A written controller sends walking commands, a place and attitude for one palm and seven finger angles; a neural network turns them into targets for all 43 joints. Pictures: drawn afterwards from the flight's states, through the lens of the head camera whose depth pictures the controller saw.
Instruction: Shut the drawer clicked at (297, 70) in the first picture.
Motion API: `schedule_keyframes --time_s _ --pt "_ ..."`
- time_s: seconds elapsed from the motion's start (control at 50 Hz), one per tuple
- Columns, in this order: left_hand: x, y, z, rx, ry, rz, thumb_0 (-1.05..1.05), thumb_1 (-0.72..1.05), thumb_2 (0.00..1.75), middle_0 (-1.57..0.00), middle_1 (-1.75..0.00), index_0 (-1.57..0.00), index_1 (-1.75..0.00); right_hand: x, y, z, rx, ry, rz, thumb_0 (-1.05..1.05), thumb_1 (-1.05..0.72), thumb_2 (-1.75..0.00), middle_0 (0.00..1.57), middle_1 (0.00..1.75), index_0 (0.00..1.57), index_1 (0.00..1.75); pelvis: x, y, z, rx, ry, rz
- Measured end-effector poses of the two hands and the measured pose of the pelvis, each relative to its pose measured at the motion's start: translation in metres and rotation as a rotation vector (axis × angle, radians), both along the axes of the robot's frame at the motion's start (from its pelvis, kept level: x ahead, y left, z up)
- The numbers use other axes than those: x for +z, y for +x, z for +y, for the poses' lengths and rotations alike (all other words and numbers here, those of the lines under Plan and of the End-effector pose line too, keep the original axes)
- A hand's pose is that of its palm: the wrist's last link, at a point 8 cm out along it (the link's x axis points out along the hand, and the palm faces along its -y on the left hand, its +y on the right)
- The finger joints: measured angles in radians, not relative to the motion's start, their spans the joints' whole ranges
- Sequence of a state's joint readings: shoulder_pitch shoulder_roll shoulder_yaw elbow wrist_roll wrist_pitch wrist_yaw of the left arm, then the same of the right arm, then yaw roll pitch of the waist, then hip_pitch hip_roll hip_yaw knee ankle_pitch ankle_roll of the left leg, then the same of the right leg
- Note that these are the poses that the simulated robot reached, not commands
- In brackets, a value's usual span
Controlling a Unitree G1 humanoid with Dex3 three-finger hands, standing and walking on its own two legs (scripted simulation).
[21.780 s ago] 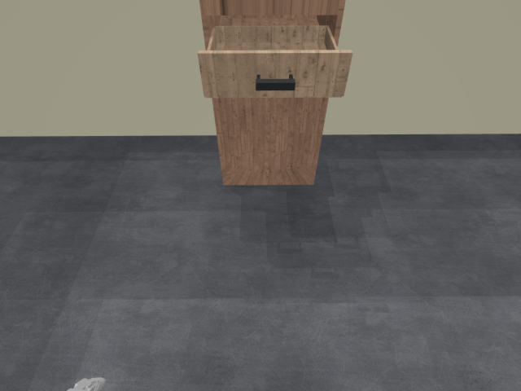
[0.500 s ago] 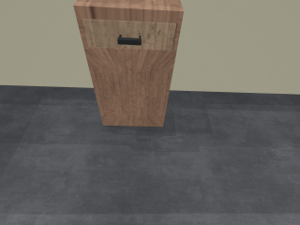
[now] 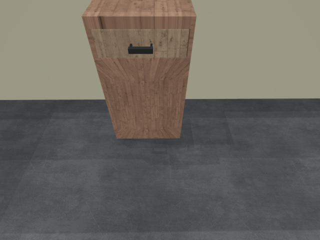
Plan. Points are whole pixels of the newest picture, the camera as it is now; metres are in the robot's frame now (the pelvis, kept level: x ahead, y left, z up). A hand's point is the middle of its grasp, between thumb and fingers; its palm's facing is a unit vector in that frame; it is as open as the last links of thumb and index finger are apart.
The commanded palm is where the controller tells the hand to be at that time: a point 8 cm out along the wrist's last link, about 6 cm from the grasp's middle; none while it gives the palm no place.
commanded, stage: let the arm hang, fingers relaxed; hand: left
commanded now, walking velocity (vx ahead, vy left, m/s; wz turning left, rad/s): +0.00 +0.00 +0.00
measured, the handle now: (140, 47) +0.91 +0.14 +0.01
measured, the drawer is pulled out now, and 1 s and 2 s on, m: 0.00 0.00 0.00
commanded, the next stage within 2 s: look to check the result in 0.26 s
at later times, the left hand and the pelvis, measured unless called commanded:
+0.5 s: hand out of the picture +0.09 +0.23 -0.16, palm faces -0.03 -0.95 -0.32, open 7.4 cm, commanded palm none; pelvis +0.02 -0.01 +0.00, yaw -1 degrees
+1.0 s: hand out of the picture +0.11 +0.22 -0.15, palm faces -0.03 -0.94 -0.33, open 7.4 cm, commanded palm none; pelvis +0.03 -0.01 +0.01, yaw -1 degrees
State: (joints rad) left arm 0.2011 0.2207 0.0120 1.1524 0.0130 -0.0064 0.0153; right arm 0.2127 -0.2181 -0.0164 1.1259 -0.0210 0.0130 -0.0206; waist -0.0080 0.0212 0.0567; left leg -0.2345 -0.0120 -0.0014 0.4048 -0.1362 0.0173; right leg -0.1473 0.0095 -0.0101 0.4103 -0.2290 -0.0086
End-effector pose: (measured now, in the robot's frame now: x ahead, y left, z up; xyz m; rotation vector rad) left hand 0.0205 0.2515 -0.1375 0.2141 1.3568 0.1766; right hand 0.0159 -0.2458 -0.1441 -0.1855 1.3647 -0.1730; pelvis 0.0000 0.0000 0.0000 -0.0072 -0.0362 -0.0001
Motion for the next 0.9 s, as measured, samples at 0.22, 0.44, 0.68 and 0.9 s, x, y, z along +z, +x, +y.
schedule_keyframes --time_s 0.22,0.44,0.68,0.9 --pt "0.009 0.052 0.005 -0.048 0.018 -0.103 0.00 0.91 0.90 -0.20 -0.30 -0.20 -0.30 0.007 0.028 -0.015 0.009 -0.026 -0.058 0.00 -0.91 -0.90 0.20 0.30 0.20 0.30 0.002 0.007 -0.003 -0.005 0.001 0.004" --pt "0.016 0.065 0.019 -0.056 0.059 -0.095 0.00 0.91 0.90 -0.20 -0.30 -0.20 -0.30 0.013 0.045 -0.035 0.022 -0.065 -0.065 0.00 -0.91 -0.90 0.20 0.30 0.20 0.30 0.004 0.015 -0.005 -0.009 0.003 0.008" --pt "0.019 0.069 0.024 -0.058 0.078 -0.075 0.00 0.91 0.90 -0.20 -0.30 -0.20 -0.30 0.019 0.067 -0.050 0.038 -0.088 -0.085 0.00 -0.91 -0.90 0.20 0.30 0.20 0.30 0.005 0.024 -0.009 -0.013 0.006 0.011" --pt "0.021 0.082 0.019 -0.064 0.076 -0.094 0.00 0.91 0.90 -0.20 -0.30 -0.20 -0.30 0.022 0.080 -0.054 0.044 -0.092 -0.105 0.00 -0.91 -0.90 0.20 0.30 0.20 0.30 0.006 0.032 -0.013 -0.015 0.008 0.012"
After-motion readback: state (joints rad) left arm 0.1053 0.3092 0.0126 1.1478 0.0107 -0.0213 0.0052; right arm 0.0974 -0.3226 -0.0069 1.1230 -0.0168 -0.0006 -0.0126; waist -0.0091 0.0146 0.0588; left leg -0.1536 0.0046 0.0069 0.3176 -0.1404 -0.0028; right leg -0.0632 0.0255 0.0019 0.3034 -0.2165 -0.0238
